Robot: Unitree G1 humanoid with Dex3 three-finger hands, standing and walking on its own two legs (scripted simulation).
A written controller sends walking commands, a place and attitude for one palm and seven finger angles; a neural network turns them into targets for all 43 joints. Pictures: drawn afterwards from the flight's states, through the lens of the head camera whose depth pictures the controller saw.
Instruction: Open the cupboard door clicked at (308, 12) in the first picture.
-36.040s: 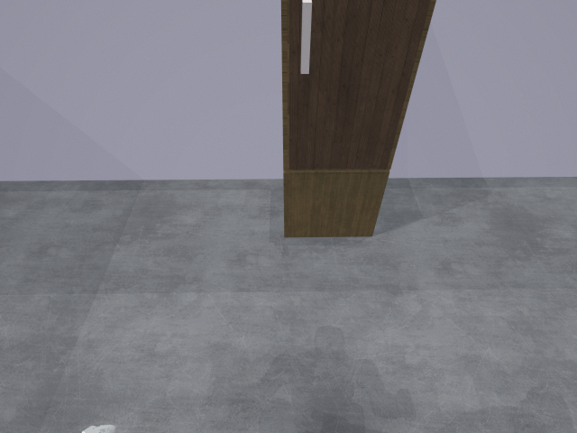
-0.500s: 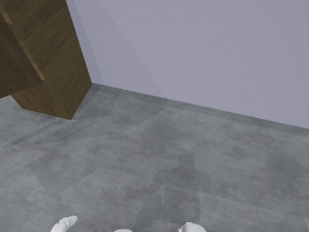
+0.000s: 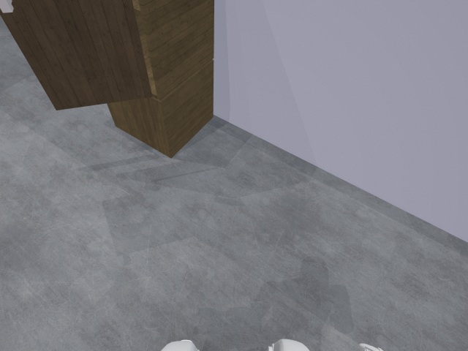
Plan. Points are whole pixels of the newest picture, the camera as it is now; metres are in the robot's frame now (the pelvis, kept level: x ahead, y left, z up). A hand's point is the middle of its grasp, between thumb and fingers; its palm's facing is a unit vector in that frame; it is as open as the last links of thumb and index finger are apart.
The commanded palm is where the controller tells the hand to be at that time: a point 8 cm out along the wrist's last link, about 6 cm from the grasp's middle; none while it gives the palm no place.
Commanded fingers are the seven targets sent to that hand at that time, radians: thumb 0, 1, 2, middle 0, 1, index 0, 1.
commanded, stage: turn to face it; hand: left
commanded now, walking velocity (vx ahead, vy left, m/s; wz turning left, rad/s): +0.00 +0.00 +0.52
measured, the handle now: out of the picture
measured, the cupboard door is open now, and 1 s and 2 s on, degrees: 50 50 50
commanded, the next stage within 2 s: take the last steps up to it in 0.42 s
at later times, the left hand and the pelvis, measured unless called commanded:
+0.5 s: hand out of the picture +0.01 +0.19 -0.17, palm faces +0.27 -0.94 -0.20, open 7.4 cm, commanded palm none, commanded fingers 0.00 0.90 0.90 -0.20 -0.30 -0.20 -0.30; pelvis +0.02 -0.01 +0.00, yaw +14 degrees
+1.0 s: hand out of the picture -0.03 +0.19 -0.16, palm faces +0.44 -0.88 -0.17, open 7.4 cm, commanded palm none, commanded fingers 0.00 0.90 0.90 -0.20 -0.30 -0.20 -0.30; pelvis +0.09 +0.06 +0.01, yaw +21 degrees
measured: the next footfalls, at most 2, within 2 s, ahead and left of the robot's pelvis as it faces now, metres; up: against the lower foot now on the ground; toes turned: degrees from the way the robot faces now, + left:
right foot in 0.22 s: +0.09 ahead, -0.13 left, +0.00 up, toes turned +12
left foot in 0.48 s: +0.03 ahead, +0.11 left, +0.00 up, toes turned +16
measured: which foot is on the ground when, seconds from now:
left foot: down 0.00-0.22, up 0.24-0.46, down 0.48-0.70, up 0.72-1.00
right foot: up 0.00-0.20, down 0.22-1.00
